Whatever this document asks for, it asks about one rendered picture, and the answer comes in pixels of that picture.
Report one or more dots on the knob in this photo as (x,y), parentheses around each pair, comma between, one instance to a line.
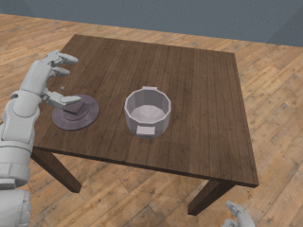
(74,108)

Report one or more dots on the robot right hand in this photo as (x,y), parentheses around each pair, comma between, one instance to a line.
(243,219)

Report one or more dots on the robot left forearm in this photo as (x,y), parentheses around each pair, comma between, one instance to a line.
(17,136)

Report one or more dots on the lid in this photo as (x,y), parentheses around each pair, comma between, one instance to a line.
(71,122)

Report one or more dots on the left robot upper arm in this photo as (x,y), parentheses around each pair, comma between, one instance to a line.
(15,208)

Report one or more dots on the robot left hand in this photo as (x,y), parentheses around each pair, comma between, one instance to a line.
(40,71)

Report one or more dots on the table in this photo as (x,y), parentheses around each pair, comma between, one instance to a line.
(207,137)

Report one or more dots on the pot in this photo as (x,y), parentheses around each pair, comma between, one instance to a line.
(147,112)

